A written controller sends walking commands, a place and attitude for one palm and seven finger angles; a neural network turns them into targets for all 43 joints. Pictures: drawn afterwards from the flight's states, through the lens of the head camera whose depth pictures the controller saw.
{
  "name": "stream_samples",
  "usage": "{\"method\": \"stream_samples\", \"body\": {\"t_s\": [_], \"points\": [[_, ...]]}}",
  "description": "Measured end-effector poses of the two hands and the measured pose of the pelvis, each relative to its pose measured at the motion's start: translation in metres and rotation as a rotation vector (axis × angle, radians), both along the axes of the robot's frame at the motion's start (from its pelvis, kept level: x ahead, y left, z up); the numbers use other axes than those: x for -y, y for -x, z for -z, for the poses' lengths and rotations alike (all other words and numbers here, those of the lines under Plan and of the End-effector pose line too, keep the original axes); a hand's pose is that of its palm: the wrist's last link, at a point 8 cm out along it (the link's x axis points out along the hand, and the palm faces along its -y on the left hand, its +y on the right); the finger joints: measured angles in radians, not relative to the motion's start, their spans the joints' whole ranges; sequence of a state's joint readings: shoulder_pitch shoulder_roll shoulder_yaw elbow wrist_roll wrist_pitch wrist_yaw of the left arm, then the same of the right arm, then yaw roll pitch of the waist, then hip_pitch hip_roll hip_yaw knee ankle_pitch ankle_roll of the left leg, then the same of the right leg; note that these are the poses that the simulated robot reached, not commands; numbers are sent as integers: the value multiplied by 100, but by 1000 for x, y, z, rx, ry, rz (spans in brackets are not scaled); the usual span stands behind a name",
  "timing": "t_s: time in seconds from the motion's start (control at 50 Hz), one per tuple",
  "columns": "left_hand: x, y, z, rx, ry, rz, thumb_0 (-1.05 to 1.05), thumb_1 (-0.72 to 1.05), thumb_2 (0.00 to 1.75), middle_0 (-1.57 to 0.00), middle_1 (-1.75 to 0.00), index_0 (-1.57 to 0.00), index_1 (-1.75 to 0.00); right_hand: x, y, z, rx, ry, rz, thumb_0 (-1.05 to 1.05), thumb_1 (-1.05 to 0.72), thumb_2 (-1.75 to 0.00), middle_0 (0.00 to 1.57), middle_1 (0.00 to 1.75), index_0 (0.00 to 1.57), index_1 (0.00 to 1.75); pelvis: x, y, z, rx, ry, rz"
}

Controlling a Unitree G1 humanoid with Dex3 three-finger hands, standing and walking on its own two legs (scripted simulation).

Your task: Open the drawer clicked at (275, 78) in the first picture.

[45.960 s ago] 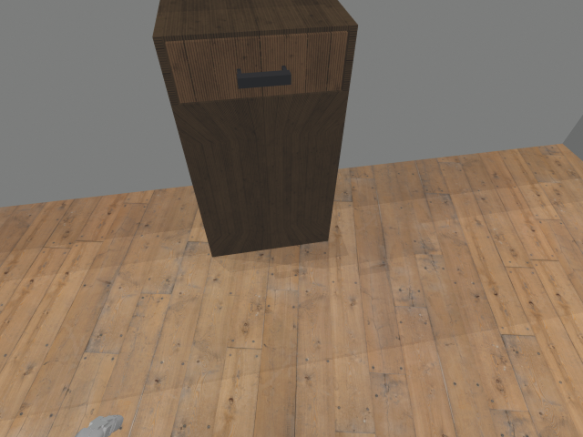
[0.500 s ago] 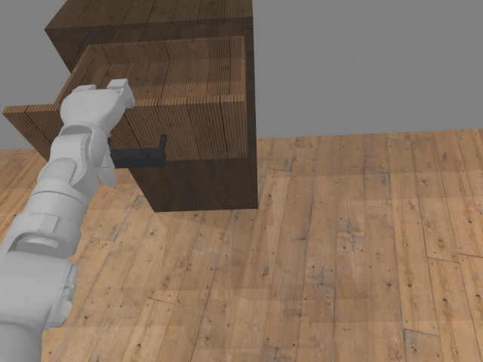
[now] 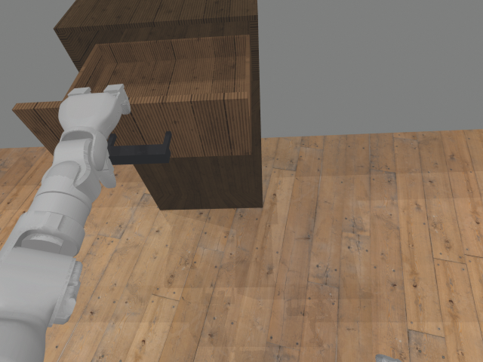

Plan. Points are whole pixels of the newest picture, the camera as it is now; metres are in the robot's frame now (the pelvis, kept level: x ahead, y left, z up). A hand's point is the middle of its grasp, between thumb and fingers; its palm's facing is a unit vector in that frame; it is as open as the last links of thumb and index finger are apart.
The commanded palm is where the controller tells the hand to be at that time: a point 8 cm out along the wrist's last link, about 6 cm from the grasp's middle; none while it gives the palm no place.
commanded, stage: move the hooked fingers above the handle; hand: left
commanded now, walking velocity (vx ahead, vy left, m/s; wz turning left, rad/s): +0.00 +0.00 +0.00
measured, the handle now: (137, 146) +0.51 +0.24 +0.04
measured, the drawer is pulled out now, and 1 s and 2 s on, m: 0.29 0.29 0.29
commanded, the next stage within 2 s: lower the fingers behind the handle in 1.20 s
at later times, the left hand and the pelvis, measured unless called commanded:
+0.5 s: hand (91, 156) +0.42 +0.28 +0.11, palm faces -0.14 +0.05 -0.99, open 13.9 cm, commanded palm +0.42 +0.24 +0.16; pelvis -0.01 -0.01 +0.00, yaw +0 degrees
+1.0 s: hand (113, 141) +0.45 +0.24 +0.11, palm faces -0.08 +0.03 -1.00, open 14.3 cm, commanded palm +0.42 +0.23 +0.15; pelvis +0.00 +0.00 +0.00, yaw -1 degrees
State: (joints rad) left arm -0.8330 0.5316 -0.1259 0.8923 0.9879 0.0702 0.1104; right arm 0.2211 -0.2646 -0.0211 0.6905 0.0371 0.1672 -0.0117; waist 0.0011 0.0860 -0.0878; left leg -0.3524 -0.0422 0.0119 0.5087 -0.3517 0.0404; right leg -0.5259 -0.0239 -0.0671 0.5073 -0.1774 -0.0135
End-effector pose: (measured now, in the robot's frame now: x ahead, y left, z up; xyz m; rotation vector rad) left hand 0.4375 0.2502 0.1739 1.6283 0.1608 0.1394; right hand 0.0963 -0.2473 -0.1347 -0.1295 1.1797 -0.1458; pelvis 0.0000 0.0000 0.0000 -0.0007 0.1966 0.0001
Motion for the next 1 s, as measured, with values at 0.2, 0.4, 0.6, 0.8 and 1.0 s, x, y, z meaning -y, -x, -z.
{"method": "stream_samples", "body": {"t_s": [0.2,0.4,0.6,0.8,1.0], "points": [[79,20,38,-47,132,435,0,-49,30,-32,-120,-32,-120,18,13,-11,15,91,32,0,-90,-90,20,30,21,30,2,3,1,23,-5,22],[-2,12,-6,159,-43,25,0,-49,30,-32,-120,-32,-120,17,17,0,7,42,38,0,-91,-90,20,30,20,30,6,12,0,2,-14,44],[37,30,42,-202,70,222,0,-49,30,-32,-120,-31,-121,22,4,-14,30,119,-30,0,-90,-90,20,30,21,30,5,13,-2,47,-4,-29],[43,-5,-9,205,43,255,0,-49,30,-32,-120,-31,-122,15,10,-9,47,88,11,0,-90,-90,20,30,20,30,0,12,4,-7,-11,23],[10,1,6,-68,34,80,0,-49,30,-31,-120,-22,-119,6,33,-3,-58,39,48,0,-90,-90,20,30,21,30,-2,0,-1,2,1,21]]}}
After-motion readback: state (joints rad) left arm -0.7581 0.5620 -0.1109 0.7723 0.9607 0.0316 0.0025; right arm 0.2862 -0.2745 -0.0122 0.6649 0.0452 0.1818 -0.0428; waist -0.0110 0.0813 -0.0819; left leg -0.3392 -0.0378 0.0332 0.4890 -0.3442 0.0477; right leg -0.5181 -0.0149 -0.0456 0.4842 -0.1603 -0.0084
